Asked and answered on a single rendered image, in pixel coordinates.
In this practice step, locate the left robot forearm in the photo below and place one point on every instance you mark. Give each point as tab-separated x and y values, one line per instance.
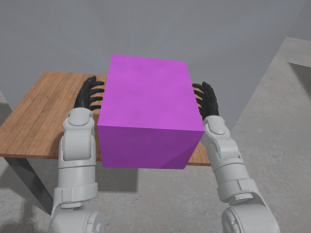
76	163

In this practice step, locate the robot right upper arm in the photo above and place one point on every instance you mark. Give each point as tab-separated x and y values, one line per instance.
251	218

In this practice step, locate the robot left upper arm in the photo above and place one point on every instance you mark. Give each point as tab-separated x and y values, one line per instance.
78	221

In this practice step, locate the right robot forearm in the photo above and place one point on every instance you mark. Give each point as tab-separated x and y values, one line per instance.
235	186

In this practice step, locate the right robot hand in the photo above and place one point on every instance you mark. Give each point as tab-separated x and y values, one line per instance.
209	105

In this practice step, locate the carton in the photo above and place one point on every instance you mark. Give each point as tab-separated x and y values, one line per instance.
149	117

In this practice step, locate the table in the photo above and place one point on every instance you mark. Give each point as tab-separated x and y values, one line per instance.
34	128

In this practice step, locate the left robot hand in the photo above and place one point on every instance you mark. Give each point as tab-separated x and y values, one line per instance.
84	100

